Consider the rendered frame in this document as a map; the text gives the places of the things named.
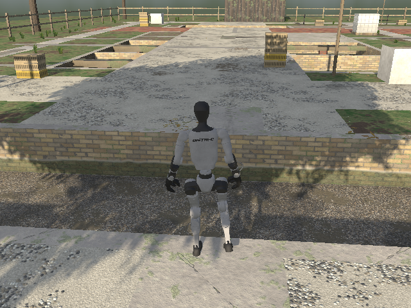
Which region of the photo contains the right robot hand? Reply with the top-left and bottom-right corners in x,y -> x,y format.
227,175 -> 241,189

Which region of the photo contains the robot head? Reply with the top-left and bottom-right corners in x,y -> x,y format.
192,101 -> 214,132

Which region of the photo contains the left robot upper arm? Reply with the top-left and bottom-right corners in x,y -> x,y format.
173,130 -> 189,166

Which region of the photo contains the right robot upper arm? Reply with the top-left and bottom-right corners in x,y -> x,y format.
216,128 -> 234,164

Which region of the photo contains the robot left forearm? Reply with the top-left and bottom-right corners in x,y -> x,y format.
167,156 -> 179,181

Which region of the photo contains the left robot thigh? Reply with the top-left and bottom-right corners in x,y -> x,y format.
184,178 -> 201,219

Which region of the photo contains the robot right forearm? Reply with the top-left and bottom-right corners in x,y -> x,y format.
228,154 -> 240,178

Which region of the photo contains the left robot hand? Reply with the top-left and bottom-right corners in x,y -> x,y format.
165,177 -> 180,193

